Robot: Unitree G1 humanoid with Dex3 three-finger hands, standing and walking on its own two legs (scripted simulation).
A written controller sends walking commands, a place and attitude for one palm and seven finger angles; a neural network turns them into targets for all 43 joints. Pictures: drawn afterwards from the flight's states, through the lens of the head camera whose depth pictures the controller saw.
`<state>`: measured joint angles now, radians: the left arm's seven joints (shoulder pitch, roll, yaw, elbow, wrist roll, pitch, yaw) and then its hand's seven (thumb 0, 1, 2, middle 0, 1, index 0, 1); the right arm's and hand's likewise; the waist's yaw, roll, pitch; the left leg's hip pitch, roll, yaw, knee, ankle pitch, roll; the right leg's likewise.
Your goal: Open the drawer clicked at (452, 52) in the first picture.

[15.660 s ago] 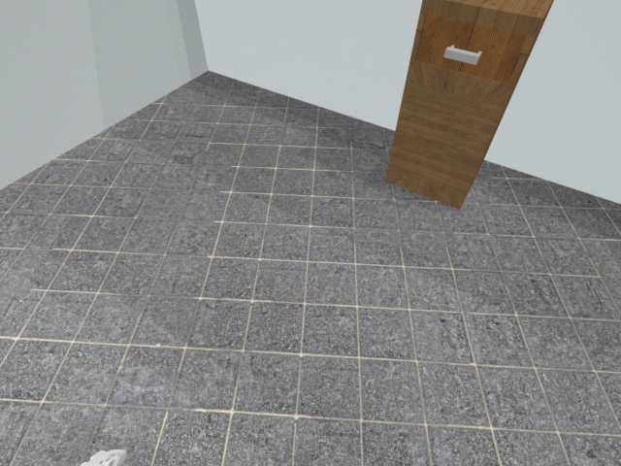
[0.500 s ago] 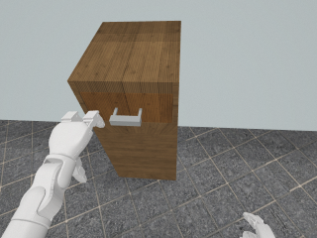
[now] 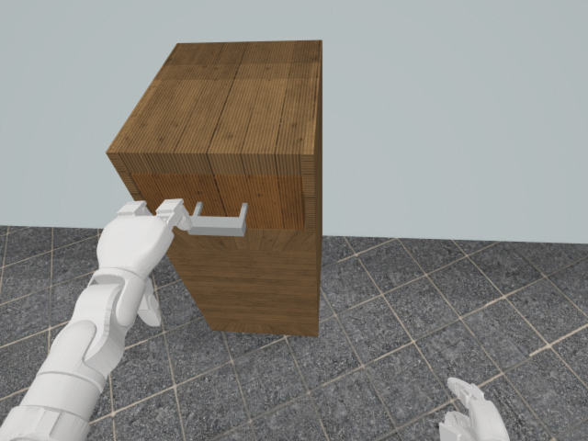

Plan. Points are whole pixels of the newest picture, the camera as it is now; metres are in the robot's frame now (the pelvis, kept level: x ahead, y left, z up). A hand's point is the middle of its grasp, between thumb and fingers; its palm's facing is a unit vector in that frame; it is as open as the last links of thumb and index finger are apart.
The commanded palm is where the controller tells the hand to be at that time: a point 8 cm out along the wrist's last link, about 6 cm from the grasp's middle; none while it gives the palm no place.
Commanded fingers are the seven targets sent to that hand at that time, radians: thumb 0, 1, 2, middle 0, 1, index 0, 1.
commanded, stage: move the hooked fingers above the handle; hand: left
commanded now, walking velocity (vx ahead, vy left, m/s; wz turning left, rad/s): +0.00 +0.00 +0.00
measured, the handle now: (218, 216) +0.52 +0.22 -0.07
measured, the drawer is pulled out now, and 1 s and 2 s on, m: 0.00 0.00 0.00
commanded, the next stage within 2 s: lower the fingers behind the handle in 1.88 s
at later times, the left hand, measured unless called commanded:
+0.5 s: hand (175, 243) +0.38 +0.24 +0.03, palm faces -0.04 -0.06 -1.00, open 13.8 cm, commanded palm +0.38 +0.24 +0.09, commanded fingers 0.00 -0.50 0.30 -0.30 -1.20 -0.30 -1.20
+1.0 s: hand (198, 224) +0.44 +0.23 +0.00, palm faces -0.06 -0.02 -1.00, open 13.8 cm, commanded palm +0.44 +0.23 +0.06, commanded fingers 0.00 -0.50 0.30 -0.30 -1.20 -0.30 -1.20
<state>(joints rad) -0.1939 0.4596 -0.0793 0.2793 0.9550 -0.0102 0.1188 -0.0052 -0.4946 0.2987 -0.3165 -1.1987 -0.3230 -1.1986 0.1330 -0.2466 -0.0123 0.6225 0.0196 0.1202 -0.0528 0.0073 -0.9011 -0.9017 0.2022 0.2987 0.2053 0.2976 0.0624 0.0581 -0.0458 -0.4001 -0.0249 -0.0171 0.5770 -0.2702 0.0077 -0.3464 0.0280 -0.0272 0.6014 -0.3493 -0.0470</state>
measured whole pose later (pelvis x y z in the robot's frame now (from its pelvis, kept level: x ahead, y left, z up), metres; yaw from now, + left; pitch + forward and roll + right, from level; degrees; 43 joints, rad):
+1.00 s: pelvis +0.00 +0.02 -0.02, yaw -2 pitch +16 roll -1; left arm -0.64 0.42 -0.07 0.90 1.08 -0.05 0.31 0.00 -0.49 0.30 -0.32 -1.20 -0.32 -1.20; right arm 0.32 -0.25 -0.07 0.68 0.01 0.16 -0.03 0.00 -0.90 -0.90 0.20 0.30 0.21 0.30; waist -0.06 0.05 -0.13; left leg -0.69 -0.02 0.01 0.75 -0.34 0.03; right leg -0.63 0.03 0.00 0.74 -0.39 -0.02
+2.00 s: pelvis +0.01 +0.03 -0.02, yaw -2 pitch +18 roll -2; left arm -0.67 0.46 -0.04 0.98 1.07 -0.07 0.31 0.00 -0.49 0.30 -0.31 -1.20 -0.32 -1.20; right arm 0.33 -0.25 -0.06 0.68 0.00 0.17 -0.02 0.00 -0.90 -0.90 0.20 0.30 0.21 0.30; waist -0.08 0.05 -0.16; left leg -0.74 -0.01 0.01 0.79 -0.37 0.04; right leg -0.66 0.04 0.00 0.74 -0.40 -0.01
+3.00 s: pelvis -0.01 +0.02 -0.05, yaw -3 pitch +23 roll -2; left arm -0.79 0.48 -0.05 1.12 1.10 -0.03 0.39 0.00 -0.49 0.30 -0.32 -1.32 -0.32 -1.20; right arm 0.34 -0.25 -0.04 0.69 -0.01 0.14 -0.02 0.00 -0.90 -0.90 0.20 0.30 0.21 0.30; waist -0.11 0.05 -0.19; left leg -0.98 0.00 0.00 0.98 -0.41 0.04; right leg -0.90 0.06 -0.02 0.94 -0.45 -0.02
